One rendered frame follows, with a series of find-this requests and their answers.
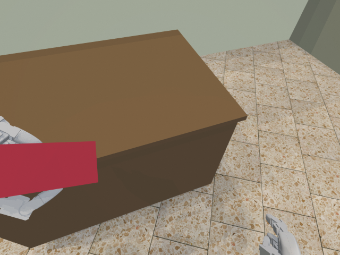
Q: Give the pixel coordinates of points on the robot right hand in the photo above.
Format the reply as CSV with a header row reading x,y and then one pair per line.
x,y
285,244

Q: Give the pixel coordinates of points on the table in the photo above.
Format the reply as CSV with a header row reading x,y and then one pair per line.
x,y
160,118

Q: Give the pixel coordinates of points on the robot left hand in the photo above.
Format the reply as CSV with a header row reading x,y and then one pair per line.
x,y
19,206

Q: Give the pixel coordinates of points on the sponge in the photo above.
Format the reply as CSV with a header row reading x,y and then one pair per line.
x,y
35,167

